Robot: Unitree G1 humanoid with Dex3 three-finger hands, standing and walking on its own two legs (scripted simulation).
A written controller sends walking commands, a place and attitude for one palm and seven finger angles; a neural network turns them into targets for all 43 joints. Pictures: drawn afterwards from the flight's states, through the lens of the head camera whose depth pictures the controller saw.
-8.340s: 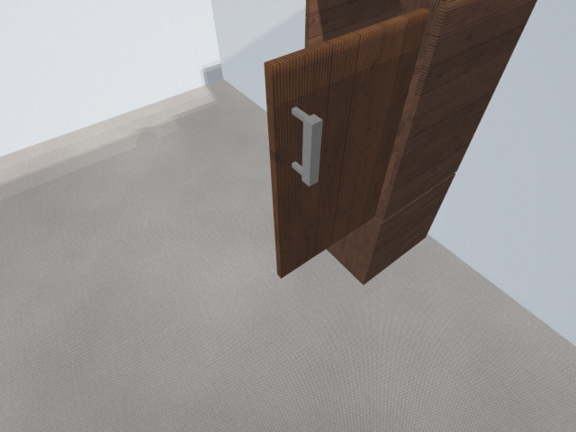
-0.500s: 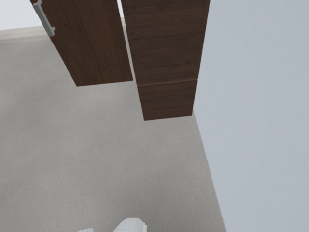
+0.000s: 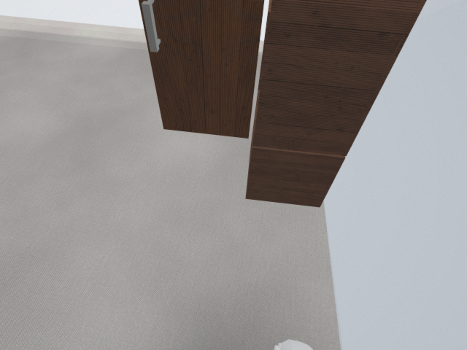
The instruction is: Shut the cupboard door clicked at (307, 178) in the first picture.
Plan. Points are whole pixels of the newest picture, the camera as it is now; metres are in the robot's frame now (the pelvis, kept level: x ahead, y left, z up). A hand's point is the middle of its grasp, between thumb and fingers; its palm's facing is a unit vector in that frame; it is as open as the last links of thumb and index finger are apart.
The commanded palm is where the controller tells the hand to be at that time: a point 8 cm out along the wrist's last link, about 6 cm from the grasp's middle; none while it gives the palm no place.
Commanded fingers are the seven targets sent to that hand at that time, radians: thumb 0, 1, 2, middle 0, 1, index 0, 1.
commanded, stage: take the last steps up to it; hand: left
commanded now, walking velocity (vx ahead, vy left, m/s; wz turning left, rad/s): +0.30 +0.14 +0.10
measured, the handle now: (153, 25) +0.94 +0.33 +0.09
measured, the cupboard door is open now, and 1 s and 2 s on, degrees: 90 90 90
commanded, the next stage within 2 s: come to a stop and stand still in 1.00 s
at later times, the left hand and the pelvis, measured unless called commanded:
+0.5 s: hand (156, 306) +0.22 +0.18 -0.15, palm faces +0.14 -0.96 -0.25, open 7.0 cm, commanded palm none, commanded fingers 0.00 0.90 0.90 -0.20 -0.30 -0.20 -0.30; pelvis +0.17 -0.02 +0.00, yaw +4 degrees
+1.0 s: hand (130, 240) +0.37 +0.28 -0.18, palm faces +0.11 -0.97 -0.20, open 7.3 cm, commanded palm none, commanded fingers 0.00 0.90 0.90 -0.20 -0.30 -0.20 -0.30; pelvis +0.35 +0.10 +0.00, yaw +2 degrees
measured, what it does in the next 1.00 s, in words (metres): walks ahead: right foot, then left foot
